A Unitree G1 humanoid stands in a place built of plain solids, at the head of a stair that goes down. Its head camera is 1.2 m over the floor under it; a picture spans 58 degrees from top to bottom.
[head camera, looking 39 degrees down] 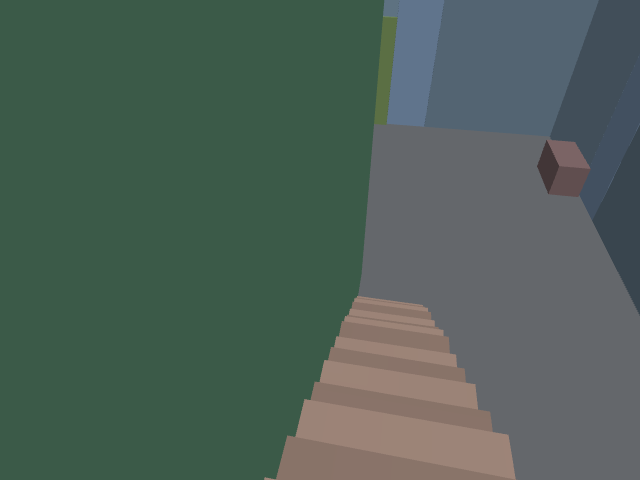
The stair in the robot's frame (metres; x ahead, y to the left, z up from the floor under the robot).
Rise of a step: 0.18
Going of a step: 0.22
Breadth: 0.87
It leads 11 degrees to the right of straight ahead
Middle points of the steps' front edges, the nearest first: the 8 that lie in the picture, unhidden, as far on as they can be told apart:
0.63 -0.22 -0.18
0.87 -0.27 -0.36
1.07 -0.31 -0.55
1.31 -0.35 -0.73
1.53 -0.39 -0.91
1.76 -0.44 -1.10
2.05 -0.49 -1.28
2.25 -0.53 -1.46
